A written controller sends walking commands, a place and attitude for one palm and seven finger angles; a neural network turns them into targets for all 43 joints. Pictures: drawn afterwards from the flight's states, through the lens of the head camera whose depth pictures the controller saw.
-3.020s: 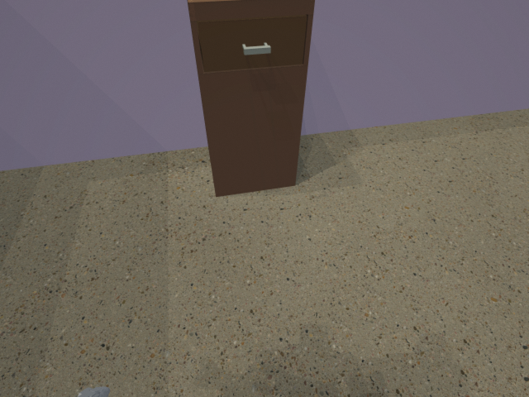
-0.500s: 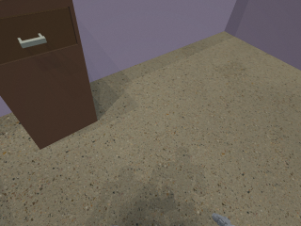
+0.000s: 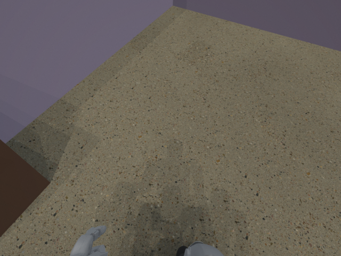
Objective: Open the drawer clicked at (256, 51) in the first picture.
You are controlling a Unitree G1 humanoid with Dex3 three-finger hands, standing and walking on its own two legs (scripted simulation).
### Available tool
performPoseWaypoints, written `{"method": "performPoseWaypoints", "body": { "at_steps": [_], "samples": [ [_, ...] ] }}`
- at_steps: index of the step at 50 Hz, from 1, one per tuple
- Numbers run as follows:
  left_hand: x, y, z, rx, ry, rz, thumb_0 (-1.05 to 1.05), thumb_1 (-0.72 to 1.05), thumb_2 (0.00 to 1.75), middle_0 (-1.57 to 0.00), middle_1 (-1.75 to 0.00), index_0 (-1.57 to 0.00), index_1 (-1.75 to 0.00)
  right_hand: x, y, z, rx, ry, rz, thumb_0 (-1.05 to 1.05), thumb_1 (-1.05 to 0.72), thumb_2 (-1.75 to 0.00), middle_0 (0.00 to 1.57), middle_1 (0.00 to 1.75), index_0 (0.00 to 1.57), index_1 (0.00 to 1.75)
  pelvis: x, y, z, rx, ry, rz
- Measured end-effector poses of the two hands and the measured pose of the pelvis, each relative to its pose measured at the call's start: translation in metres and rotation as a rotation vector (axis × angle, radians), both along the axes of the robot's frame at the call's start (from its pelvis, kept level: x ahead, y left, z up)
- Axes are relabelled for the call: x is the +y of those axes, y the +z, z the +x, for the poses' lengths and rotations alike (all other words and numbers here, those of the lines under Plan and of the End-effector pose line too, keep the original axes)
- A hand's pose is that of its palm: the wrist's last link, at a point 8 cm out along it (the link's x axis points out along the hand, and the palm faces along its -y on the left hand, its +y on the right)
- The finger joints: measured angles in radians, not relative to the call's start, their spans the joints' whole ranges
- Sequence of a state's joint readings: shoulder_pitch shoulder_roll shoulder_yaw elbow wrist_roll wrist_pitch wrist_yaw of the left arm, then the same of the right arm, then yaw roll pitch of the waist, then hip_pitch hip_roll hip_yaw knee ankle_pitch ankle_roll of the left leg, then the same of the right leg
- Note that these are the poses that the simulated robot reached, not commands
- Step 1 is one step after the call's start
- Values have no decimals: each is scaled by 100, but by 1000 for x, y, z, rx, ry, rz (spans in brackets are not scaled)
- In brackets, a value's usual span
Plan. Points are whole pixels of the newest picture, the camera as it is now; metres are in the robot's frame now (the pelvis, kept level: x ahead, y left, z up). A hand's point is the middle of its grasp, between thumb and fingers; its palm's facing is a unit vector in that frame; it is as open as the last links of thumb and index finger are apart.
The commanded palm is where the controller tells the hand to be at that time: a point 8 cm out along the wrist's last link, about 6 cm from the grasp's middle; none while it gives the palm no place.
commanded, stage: walk to a spot facing it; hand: left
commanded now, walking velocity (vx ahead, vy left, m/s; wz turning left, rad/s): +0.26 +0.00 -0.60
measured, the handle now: out of the picture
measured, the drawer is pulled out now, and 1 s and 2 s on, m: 0.00 0.00 0.00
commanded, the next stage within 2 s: turn to face it in 0.16 s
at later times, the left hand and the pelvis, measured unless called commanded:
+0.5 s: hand (85, 227) +0.22 +0.24 -0.17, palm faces -0.04 -0.98 -0.20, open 7.3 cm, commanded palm none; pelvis +0.18 +0.04 +0.01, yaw -8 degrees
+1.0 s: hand (86, 192) +0.30 +0.24 -0.12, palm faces +0.09 -0.96 -0.27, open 7.3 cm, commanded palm none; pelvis +0.19 +0.02 +0.03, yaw +6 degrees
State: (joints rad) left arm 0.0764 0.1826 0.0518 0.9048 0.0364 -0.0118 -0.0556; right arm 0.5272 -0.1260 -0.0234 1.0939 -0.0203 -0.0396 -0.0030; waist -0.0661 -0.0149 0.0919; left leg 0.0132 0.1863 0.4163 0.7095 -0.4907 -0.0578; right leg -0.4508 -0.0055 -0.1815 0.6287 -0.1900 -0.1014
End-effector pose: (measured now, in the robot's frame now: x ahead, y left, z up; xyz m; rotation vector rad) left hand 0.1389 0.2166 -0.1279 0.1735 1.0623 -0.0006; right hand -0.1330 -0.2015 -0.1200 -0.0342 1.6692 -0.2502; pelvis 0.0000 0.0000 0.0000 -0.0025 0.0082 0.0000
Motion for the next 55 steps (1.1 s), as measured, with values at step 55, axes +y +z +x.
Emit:
{"method": "performPoseWaypoints", "body": {
  "at_steps": [55],
  "samples": [
    [45, 49, 131, 10, 249, 175, 0, 91, 90, -20, -30, -20, -30, -49, -10, 359, -297, 216, -17, 0, -91, -89, 20, 30, 20, 30, -4, 21, 187, 13, 161, 20]
  ]
}}
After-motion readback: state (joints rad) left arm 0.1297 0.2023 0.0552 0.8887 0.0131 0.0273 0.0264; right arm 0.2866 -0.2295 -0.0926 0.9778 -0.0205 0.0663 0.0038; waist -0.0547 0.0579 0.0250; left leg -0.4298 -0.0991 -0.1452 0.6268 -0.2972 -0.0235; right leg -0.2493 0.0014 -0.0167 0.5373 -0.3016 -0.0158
